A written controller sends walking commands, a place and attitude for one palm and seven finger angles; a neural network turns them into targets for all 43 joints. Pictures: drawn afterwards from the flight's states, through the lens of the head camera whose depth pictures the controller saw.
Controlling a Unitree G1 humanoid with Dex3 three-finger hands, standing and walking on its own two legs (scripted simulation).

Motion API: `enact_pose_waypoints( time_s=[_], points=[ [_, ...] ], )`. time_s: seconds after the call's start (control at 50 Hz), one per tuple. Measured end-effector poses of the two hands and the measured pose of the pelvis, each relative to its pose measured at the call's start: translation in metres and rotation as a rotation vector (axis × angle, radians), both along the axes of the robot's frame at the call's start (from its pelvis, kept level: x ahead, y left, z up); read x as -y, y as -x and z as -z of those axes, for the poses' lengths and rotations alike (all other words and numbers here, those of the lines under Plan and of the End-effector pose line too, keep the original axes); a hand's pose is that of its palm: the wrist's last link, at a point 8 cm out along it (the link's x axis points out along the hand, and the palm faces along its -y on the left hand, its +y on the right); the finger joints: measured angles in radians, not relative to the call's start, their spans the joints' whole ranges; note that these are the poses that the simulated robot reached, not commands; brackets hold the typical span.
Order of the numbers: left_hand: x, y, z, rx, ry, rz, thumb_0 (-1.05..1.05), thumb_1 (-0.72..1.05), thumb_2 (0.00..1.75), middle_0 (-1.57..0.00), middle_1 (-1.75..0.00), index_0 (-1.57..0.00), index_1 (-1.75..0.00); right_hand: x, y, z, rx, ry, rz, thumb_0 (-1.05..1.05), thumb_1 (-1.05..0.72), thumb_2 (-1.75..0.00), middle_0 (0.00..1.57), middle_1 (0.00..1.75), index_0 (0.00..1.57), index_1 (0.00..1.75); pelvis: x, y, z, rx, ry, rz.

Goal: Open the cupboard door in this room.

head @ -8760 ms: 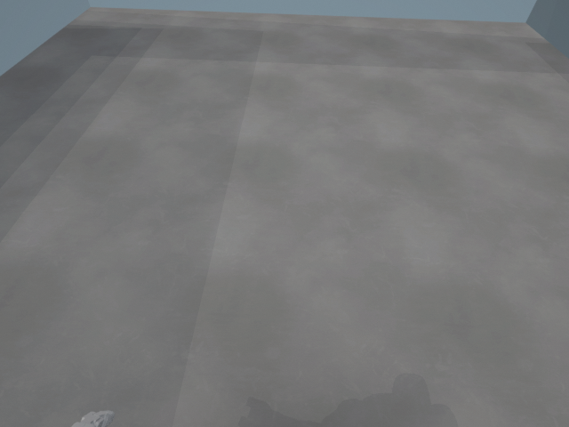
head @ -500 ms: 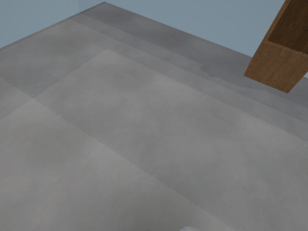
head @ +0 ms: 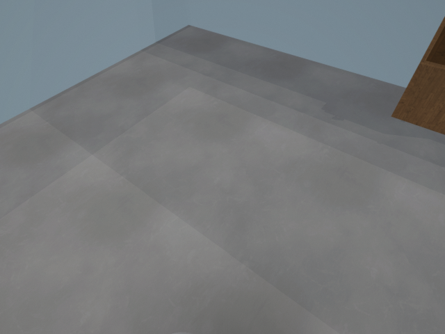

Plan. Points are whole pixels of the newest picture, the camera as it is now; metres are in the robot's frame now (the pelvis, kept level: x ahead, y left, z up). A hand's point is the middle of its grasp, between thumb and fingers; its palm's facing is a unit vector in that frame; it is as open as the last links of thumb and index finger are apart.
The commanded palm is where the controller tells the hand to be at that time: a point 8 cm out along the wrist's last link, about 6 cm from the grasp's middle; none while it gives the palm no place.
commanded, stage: turn or walk to find it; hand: left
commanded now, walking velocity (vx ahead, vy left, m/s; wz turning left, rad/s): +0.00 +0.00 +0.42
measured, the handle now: out of the picture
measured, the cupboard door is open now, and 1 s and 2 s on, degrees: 0 0 0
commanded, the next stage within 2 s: none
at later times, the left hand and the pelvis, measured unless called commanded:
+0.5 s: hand out of the picture +0.00 +0.26 -0.17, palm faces +0.21 -0.95 -0.24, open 7.4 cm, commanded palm none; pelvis -0.03 +0.04 +0.00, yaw +11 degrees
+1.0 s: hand out of the picture -0.08 +0.21 -0.17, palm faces +0.42 -0.88 -0.24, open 7.4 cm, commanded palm none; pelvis -0.04 +0.02 -0.01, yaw +25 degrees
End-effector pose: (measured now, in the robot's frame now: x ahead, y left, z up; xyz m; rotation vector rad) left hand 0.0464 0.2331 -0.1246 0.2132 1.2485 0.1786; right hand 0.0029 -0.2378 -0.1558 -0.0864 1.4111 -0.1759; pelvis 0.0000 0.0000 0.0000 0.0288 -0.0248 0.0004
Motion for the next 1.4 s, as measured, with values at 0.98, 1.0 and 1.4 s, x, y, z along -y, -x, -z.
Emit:
enact_pose_waypoints(
  time_s=[0.98,1.0,1.4],
  points=[
    [-0.013,0.14,0.01,-0.022,0.024,-0.418,0.0,0.91,0.9,-0.21,-0.3,-0.2,-0.3,-0.034,-0.112,-0.011,0.084,0.049,-0.474,0.01,-0.91,-0.9,0.2,0.3,0.2,0.3,-0.014,0.034,0.004,-0.022,0.012,-0.42],
    [-0.015,0.149,0.014,-0.034,0.031,-0.434,0.0,0.91,0.9,-0.21,-0.3,-0.2,-0.3,-0.041,-0.117,-0.012,0.094,0.053,-0.493,0.01,-0.91,-0.9,0.2,0.3,0.2,0.3,-0.017,0.036,0.005,-0.022,0.016,-0.43],
    [-0.068,0.178,0.008,0.03,-0.003,-0.574,0.0,0.91,0.9,-0.2,-0.3,-0.19,-0.3,-0.118,-0.133,-0.03,0.218,0.012,-0.654,0.0,-0.9,-0.9,0.2,0.3,0.2,0.3,-0.043,0.054,-0.001,-0.013,0.044,-0.565]
  ],
)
